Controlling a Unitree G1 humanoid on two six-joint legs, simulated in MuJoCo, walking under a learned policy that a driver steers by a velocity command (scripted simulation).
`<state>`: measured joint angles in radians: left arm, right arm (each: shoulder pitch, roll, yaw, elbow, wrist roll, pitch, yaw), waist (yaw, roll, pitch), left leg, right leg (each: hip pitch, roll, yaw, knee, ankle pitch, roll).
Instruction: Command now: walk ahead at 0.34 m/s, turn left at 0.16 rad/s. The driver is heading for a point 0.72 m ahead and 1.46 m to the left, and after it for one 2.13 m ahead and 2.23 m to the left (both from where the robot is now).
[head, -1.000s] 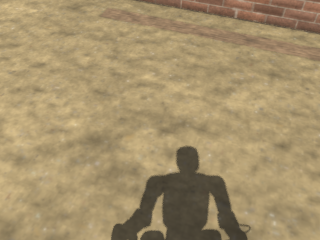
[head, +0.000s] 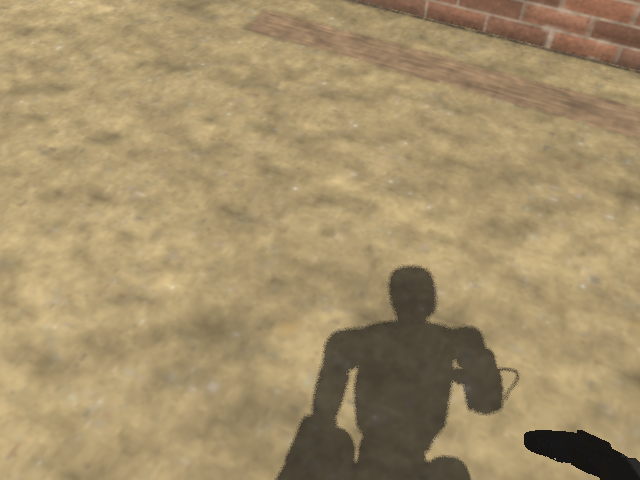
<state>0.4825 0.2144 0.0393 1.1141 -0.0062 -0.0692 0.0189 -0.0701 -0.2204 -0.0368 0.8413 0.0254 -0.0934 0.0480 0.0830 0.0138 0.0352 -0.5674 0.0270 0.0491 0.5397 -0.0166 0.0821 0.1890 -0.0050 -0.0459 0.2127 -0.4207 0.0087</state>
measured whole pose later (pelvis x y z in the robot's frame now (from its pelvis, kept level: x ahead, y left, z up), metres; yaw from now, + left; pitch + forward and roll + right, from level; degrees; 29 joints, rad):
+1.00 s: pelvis +0.18 +0.04 +0.01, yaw +33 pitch +2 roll -1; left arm 0.14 0.32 0.08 0.82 0.00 0.00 0.03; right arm 0.15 -0.30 -0.08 0.67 0.02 0.06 0.01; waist 0.02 -0.02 0.05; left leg -0.31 0.00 0.02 0.56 -0.26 0.04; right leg -0.30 -0.13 -0.13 0.64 -0.38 0.06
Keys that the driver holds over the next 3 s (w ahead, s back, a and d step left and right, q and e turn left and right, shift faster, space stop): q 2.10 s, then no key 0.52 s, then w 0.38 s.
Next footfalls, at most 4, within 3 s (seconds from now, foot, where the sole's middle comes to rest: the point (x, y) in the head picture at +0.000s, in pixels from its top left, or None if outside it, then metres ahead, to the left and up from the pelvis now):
0.02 left None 0.21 0.11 -0.76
0.54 right None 0.30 -0.08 -0.76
0.98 left None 0.17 0.16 -0.76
1.50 right None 0.32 0.01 -0.76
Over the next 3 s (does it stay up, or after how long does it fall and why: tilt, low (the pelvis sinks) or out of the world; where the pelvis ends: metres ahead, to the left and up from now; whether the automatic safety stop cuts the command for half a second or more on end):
stays up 0.18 0.17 0.02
